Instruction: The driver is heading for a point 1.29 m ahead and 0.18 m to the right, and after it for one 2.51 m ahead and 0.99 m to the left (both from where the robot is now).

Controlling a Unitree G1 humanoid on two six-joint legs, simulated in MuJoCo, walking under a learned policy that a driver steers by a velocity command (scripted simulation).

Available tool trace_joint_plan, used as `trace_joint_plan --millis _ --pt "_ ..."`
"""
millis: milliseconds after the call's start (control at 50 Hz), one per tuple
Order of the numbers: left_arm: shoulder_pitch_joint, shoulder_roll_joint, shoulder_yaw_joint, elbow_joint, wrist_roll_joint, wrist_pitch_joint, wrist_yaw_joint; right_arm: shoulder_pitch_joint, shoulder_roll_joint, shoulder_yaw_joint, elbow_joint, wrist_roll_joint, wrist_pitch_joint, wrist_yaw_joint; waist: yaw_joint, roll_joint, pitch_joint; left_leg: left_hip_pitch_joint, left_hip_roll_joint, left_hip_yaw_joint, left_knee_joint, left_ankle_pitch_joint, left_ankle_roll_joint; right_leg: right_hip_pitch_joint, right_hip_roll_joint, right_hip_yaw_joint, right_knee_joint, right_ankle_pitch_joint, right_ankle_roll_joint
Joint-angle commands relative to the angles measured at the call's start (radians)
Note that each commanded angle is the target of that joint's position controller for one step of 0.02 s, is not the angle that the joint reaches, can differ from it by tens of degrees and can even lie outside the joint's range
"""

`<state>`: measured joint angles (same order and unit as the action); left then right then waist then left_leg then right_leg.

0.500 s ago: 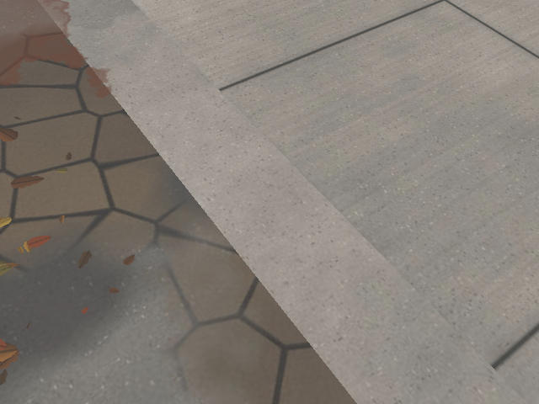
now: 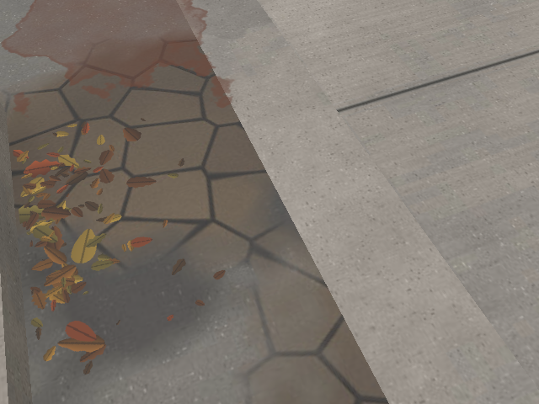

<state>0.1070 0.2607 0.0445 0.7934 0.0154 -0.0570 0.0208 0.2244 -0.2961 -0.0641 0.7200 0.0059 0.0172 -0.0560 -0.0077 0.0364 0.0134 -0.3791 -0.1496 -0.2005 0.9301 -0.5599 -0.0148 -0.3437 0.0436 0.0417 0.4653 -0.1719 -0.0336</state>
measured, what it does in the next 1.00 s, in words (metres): walks ahead: left foot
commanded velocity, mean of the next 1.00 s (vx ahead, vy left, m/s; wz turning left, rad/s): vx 0.18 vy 0.00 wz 0.06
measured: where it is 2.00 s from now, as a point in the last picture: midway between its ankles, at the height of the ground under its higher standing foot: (295, 295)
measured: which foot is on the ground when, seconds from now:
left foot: up 0.00-0.24, down 0.26-0.72, up 0.74-1.00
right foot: down 0.00-1.00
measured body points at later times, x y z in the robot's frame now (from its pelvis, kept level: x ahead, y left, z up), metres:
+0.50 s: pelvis +0.02 +0.03 -0.01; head +0.03 +0.03 +0.44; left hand +0.11 +0.29 -0.14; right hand +0.13 -0.22 -0.13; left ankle -0.01 +0.14 -0.74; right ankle +0.04 -0.11 -0.74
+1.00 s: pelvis +0.18 -0.03 +0.01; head +0.19 -0.05 +0.46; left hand +0.16 +0.23 -0.12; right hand +0.35 -0.28 -0.10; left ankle +0.30 +0.15 -0.67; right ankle +0.09 -0.10 -0.74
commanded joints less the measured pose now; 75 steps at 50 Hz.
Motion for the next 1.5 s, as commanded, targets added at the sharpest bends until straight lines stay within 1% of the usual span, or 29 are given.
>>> trace_joint_plan --millis 20,120,240,280,300,340,440,480,520,560,620,680,700,720,740,760,780,820,880,1120,1180,1220,1240,1260,1280,1300,1340,1420,1500 --pt "-0.019 0.108 0.019 -0.074 -0.014 -0.001 0.000 0.079 -0.130 -0.041 -0.025 -0.002 0.012 -0.008 -0.012 -0.108 -0.106 -0.164 0.080 -0.008 0.255 0.033 -0.062 0.219 -0.317 0.310 -0.124 0.344 -0.209" --pt "0.005 0.109 0.009 -0.042 -0.003 0.022 0.002 0.026 -0.007 0.007 -0.035 0.000 0.009 0.006 0.012 -0.196 -0.093 0.023 0.131 0.149 -0.101 0.107 -0.080 0.145 -0.205 0.146 -0.146 0.301 -0.188" --pt "0.062 0.130 0.007 -0.016 -0.029 0.028 0.002 0.042 -0.042 -0.002 -0.005 -0.001 -0.002 0.015 0.002 -0.179 -0.071 0.233 0.125 0.175 -0.559 0.383 -0.007 0.102 -0.207 0.183 -0.095 0.158 -0.144" --pt "0.104 0.092 -0.007 -0.019 -0.001 0.005 -0.014 0.057 -0.137 -0.019 -0.020 -0.022 0.001 0.008 0.038 -0.012 -0.106 0.363 0.276 0.031 -0.505 0.611 0.066 -0.015 -0.120 0.091 -0.008 0.004 -0.038" --pt "0.098 0.042 -0.015 -0.016 0.000 -0.001 -0.016 0.040 -0.100 -0.011 0.003 -0.020 -0.002 0.019 0.054 0.127 -0.101 0.226 0.286 0.016 -0.533 0.446 0.111 0.057 -0.049 -0.006 0.002 -0.089 0.012" --pt "0.044 0.069 -0.008 -0.004 0.001 0.005 -0.012 0.001 -0.016 0.011 -0.005 -0.029 -0.020 0.033 0.032 0.082 -0.021 0.124 0.245 0.030 -0.571 0.281 0.090 0.101 -0.052 -0.004 0.015 -0.032 0.042" --pt "0.088 0.078 0.000 0.044 -0.008 0.019 -0.001 0.050 -0.036 0.010 0.022 -0.015 -0.050 0.031 0.030 0.026 0.015 0.108 0.203 0.071 -0.530 0.365 0.061 0.126 -0.064 0.016 0.021 0.063 0.029" --pt "0.099 0.068 0.001 0.067 -0.016 0.021 -0.001 0.094 -0.059 0.001 0.040 -0.006 -0.045 0.028 0.010 0.052 0.002 0.131 0.209 0.040 -0.567 0.118 0.096 0.087 -0.007 -0.050 0.096 -0.148 0.028" --pt "0.038 0.069 0.004 0.041 -0.034 0.008 -0.006 0.130 -0.115 -0.014 0.039 0.003 -0.045 0.027 -0.027 0.131 0.092 0.145 0.345 -0.169 -0.698 -0.202 0.195 -0.097 0.010 -0.097 0.238 -0.284 0.014" --pt "-0.025 0.073 0.008 0.004 -0.051 -0.022 -0.016 0.142 -0.131 -0.019 0.045 0.007 -0.066 0.024 -0.043 0.142 0.179 0.165 0.457 -0.333 -0.770 -0.176 0.274 -0.239 -0.057 -0.032 0.352 -0.317 -0.028" --pt "-0.016 0.074 0.005 0.000 -0.053 -0.055 -0.042 0.116 -0.113 -0.017 0.043 0.015 -0.082 0.031 -0.028 0.093 0.126 0.291 0.442 -0.236 -0.738 0.078 0.251 -0.257 -0.107 -0.019 0.267 -0.321 -0.067" --pt "0.157 0.079 0.018 0.083 -0.038 -0.056 -0.054 0.052 -0.115 -0.018 0.032 0.024 -0.068 0.043 0.063 0.073 0.016 0.111 0.314 -0.030 -0.645 0.239 0.181 0.191 -0.006 -0.128 0.062 -0.016 -0.031" --pt "0.246 0.100 0.031 0.114 -0.038 -0.049 -0.052 0.046 -0.092 -0.010 0.027 0.015 -0.069 0.043 0.102 0.061 -0.013 0.044 0.278 0.013 -0.563 0.285 0.154 0.319 0.001 -0.117 0.059 -0.012 -0.025" --pt "0.364 0.156 0.048 0.132 -0.039 -0.047 -0.043 0.018 -0.032 0.009 0.010 0.005 -0.074 0.045 0.154 -0.072 -0.042 -0.069 0.193 0.114 -0.291 0.312 0.092 0.447 -0.139 0.088 -0.046 -0.103 -0.071" --pt "0.451 0.289 0.073 0.131 -0.032 -0.051 -0.046 0.041 0.020 0.022 -0.039 0.011 -0.095 0.038 0.151 -0.358 -0.087 -0.293 0.075 0.183 0.044 0.068 0.030 0.566 -0.394 0.576 -0.231 -0.232 -0.234" --pt "0.391 0.221 0.051 0.118 -0.019 -0.062 -0.050 0.053 -0.043 0.006 -0.035 0.038 -0.111 0.035 0.116 -0.263 -0.047 -0.387 0.116 0.070 0.220 -0.006 0.043 0.511 -0.449 0.722 -0.296 -0.373 -0.285" --pt "0.306 0.167 0.035 0.093 -0.022 -0.067 -0.049 0.041 -0.076 -0.002 -0.030 0.051 -0.120 0.041 0.082 -0.182 0.045 -0.450 0.176 0.055 0.263 0.091 0.072 0.452 -0.426 0.611 -0.292 -0.394 -0.253" --pt "0.216 0.131 0.020 0.060 -0.019 -0.064 -0.052 0.019 -0.072 -0.007 -0.011 0.025 -0.122 0.046 0.048 -0.097 0.077 -0.429 0.245 0.097 0.209 0.271 0.087 0.383 -0.334 0.400 -0.304 -0.214 -0.183" --pt "0.256 0.106 0.008 0.072 -0.016 -0.053 -0.049 0.027 -0.047 -0.009 0.000 0.007 -0.111 0.064 0.038 -0.120 0.040 -0.359 0.264 0.154 0.145 0.393 0.066 0.363 -0.249 0.198 -0.310 0.143 -0.150" --pt "0.383 0.145 0.008 0.124 -0.031 -0.024 -0.015 -0.335 -0.004 0.021 -0.140 0.022 -0.130 0.104 0.097 -0.106 0.126 -0.312 0.198 0.224 -0.385 0.627 0.054 0.410 -0.270 0.048 -0.325 0.334 -0.148" --pt "0.354 0.177 0.021 0.116 -0.026 -0.014 -0.009 -0.278 -0.051 0.004 -0.137 0.018 -0.134 0.110 0.029 -0.139 0.046 -0.182 0.146 0.247 -0.411 0.528 0.106 0.490 -0.289 0.036 -0.190 0.686 -0.124" --pt "0.318 0.183 0.022 0.101 -0.014 0.001 -0.008 -0.016 -0.121 -0.032 -0.065 0.018 -0.127 0.094 -0.112 -0.153 -0.131 0.176 0.105 0.275 -0.434 0.537 0.164 0.429 -0.237 -0.005 0.126 0.920 -0.089" --pt "0.318 0.151 0.008 0.073 0.001 -0.001 -0.006 0.180 -0.183 -0.048 -0.022 0.002 -0.120 0.078 -0.175 -0.064 -0.282 0.530 0.290 0.068 -0.387 0.528 0.227 0.179 -0.188 -0.018 0.432 0.613 -0.066" --pt "0.485 -0.014 -0.036 0.071 -0.008 -0.022 -0.023 0.225 -0.236 -0.056 0.002 -0.012 -0.122 0.086 -0.068 0.229 -0.447 0.869 0.547 -0.461 -0.489 0.298 0.403 -0.216 0.023 0.016 0.798 -0.295 -0.007" --pt "0.405 0.110 -0.010 0.081 -0.039 -0.048 -0.032 0.220 -0.126 -0.032 0.009 -0.003 -0.120 0.082 -0.119 0.142 -0.401 0.810 0.529 -0.564 -0.615 0.173 0.372 -0.327 -0.005 0.131 0.908 -0.378 -0.022" --pt "0.282 0.163 0.008 0.031 -0.066 -0.062 -0.034 0.123 -0.102 -0.021 0.003 0.004 -0.119 0.077 -0.095 0.103 -0.200 0.642 0.494 -0.389 -0.648 0.212 0.318 -0.391 -0.060 0.093 0.905 -0.294 -0.030" --pt "0.199 0.139 0.010 0.011 -0.046 -0.063 -0.023 0.003 -0.067 -0.010 -0.008 -0.006 -0.124 0.085 -0.025 -0.036 -0.056 0.350 0.413 -0.171 -0.707 0.433 0.275 -0.318 -0.143 0.050 0.795 -0.147 -0.019" --pt "0.255 0.082 0.007 0.017 -0.030 -0.018 -0.016 -0.016 -0.060 -0.008 0.027 -0.004 -0.146 0.094 0.049 0.017 -0.023 0.162 0.356 -0.008 -0.806 0.534 0.284 -0.218 -0.197 0.038 0.675 -0.088 0.016" --pt "0.098 0.078 0.005 -0.041 -0.016 -0.016 -0.013 0.041 -0.102 -0.017 0.066 -0.003 -0.139 0.074 0.012 0.008 0.033 0.162 0.331 0.073 -0.838 0.554 0.273 -0.317 -0.208 0.019 0.452 0.116 0.051"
